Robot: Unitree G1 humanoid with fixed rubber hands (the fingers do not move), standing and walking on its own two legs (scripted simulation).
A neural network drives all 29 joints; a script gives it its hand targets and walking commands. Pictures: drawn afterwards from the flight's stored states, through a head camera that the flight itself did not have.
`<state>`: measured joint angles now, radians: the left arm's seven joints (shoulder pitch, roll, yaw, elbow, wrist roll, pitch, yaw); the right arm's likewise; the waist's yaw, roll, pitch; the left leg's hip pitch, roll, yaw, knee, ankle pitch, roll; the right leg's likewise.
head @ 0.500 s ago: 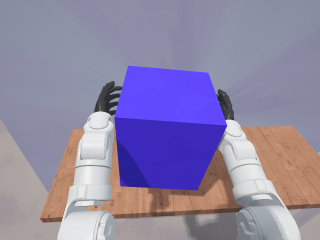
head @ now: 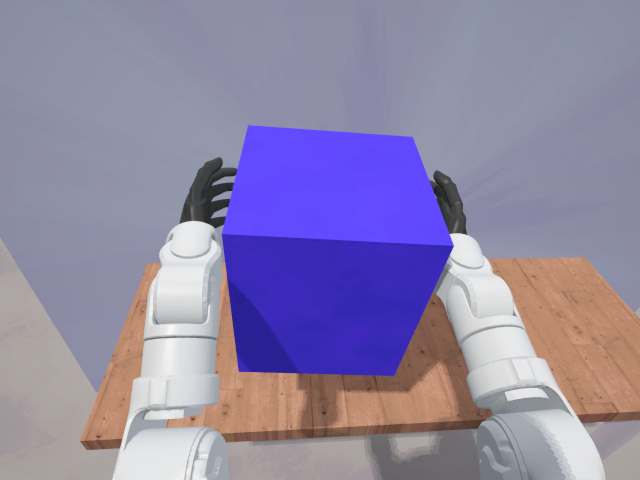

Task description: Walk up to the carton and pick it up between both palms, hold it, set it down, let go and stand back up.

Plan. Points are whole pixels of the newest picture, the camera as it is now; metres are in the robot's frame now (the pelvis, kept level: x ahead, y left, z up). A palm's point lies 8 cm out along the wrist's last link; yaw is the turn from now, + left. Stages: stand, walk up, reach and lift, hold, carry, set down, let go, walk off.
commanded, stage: hold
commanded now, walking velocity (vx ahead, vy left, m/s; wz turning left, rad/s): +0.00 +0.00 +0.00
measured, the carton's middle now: (324, 256) +0.37 +0.00 +0.14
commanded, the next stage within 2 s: none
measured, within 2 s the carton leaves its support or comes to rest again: neither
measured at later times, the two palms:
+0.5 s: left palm (189, 219) +0.35 +0.15 +0.21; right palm (443, 232) +0.36 -0.15 +0.19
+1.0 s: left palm (192, 223) +0.35 +0.15 +0.21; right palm (444, 233) +0.36 -0.15 +0.19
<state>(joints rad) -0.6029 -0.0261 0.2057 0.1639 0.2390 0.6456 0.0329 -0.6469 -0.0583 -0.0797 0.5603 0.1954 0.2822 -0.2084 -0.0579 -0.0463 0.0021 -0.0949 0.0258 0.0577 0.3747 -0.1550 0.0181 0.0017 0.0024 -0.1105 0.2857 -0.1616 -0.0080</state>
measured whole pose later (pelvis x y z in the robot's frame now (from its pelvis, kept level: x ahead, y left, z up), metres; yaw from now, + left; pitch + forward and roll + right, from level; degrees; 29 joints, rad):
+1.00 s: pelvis +0.00 +0.00 +0.00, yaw +0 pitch -9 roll -1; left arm -0.59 -0.03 0.22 0.06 0.27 0.73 0.00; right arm -0.64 -0.03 -0.08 0.50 0.19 0.33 -0.21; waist -0.06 -0.05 0.02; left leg -0.06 0.02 0.06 0.36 -0.15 0.02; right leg 0.02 0.00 -0.11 0.30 -0.17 -0.01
